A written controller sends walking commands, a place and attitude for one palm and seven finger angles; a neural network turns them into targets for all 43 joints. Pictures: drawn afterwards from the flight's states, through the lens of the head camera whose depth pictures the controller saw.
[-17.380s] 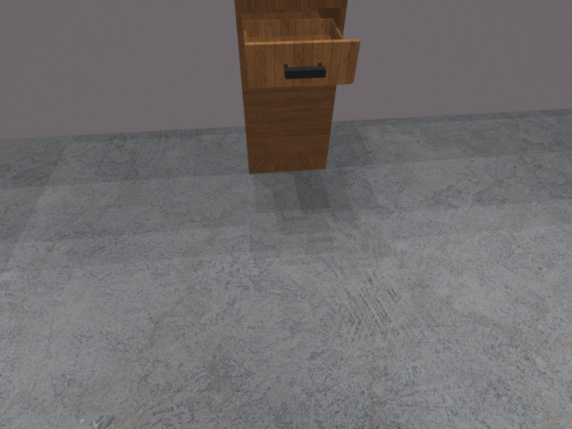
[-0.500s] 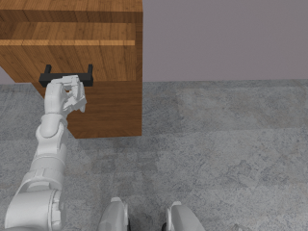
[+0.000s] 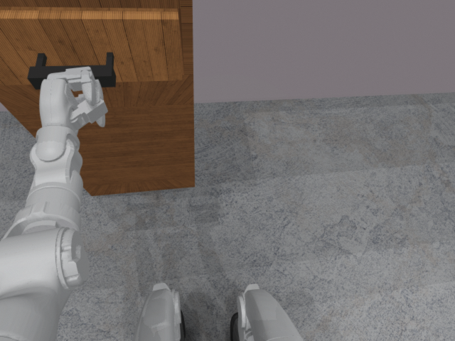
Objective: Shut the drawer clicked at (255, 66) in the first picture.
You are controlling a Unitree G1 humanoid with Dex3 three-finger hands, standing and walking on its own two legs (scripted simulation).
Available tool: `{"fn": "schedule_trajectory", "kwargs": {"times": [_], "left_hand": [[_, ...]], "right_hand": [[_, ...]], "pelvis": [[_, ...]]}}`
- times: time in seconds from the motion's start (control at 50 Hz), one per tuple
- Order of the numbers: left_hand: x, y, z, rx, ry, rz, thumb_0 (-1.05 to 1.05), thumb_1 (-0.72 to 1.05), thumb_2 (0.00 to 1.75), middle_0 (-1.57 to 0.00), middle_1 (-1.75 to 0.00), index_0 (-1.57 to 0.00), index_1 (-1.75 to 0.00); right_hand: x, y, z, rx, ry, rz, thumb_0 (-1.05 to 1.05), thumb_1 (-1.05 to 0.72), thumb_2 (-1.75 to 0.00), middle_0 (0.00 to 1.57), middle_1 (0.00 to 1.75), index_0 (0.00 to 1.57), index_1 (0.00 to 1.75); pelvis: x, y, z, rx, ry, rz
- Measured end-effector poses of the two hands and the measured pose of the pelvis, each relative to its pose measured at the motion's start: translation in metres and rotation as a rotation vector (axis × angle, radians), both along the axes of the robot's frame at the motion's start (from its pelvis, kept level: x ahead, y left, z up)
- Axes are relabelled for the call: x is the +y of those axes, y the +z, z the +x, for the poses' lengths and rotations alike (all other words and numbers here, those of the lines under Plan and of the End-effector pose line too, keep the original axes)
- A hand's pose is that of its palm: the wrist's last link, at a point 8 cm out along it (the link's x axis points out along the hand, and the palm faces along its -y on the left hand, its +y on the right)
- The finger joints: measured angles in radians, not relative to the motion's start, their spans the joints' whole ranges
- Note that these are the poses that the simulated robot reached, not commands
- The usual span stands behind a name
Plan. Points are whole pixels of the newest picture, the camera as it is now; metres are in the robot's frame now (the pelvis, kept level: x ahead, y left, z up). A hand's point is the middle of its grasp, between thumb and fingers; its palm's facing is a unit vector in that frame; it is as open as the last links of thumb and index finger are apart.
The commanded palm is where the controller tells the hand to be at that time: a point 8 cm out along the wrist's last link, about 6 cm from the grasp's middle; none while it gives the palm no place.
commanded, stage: push the drawer shut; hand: left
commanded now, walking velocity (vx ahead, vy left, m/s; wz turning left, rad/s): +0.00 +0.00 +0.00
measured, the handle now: (75, 67) +0.58 +0.23 +0.06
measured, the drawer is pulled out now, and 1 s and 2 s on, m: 0.02 0.00 0.00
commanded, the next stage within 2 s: pull the fist back off the drawer in 0.58 s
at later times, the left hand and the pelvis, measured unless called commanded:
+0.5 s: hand (93, 91) +0.54 +0.19 +0.05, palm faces +0.06 -1.00 -0.04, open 2.9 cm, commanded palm +0.55 +0.22 +0.06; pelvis -0.01 +0.01 -0.01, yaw +0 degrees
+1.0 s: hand (95, 90) +0.53 +0.19 +0.06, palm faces +0.06 -1.00 -0.06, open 3.0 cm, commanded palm +0.53 +0.21 +0.06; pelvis -0.04 +0.01 -0.02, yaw +0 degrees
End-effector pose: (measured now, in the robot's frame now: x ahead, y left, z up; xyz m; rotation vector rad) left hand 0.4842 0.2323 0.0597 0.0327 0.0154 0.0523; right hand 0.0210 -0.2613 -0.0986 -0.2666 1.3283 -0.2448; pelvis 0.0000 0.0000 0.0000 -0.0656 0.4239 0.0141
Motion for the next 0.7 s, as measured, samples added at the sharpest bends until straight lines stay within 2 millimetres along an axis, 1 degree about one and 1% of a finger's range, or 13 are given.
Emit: {"fn": "schedule_trajectory", "kwargs": {"times": [0.16, 0.36, 0.52, 0.7], "left_hand": [[0.004, -0.001, 0.023, 0.001, -0.005, -0.003, -0.03, 0.74, 0.87, -1.4, -1.6, -1.4, -1.6], [0.01, -0.003, 0.025, 0.01, 0.006, -0.003, -0.06, 0.65, 0.88, -1.4, -1.6, -1.4, -1.6], [0.015, -0.003, 0.027, 0.003, 0.012, 0.004, -0.07, 0.57, 0.9, -1.4, -1.6, -1.4, -1.6], [0.015, -0.001, 0.028, 0.001, 0.009, 0.017, -0.05, 0.56, 0.92, -1.4, -1.6, -1.4, -1.6]], "right_hand": [[0.004, 0.002, -0.018, 0.059, -0.028, -0.013, 0.01, -0.91, -0.9, 0.2, 0.3, 0.2, 0.3], [0.012, 0.001, -0.033, 0.118, -0.024, -0.002, 0.01, -0.91, -0.9, 0.2, 0.3, 0.2, 0.3], [0.011, -0.001, -0.041, 0.106, -0.003, -0.032, 0.0, -0.91, -0.9, 0.2, 0.3, 0.2, 0.3], [0.01, -0.002, -0.056, 0.096, 0.011, -0.063, 0.0, -0.91, -0.9, 0.2, 0.3, 0.2, 0.3]], "pelvis": [[0.004, -0.004, 0.002, 0.029, -0.006, -0.01], [0.008, -0.005, -0.001, 0.037, 0.005, -0.021], [0.009, -0.013, -0.013, 0.047, 0.017, -0.035], [0.01, -0.02, -0.028, 0.059, 0.023, -0.045]]}}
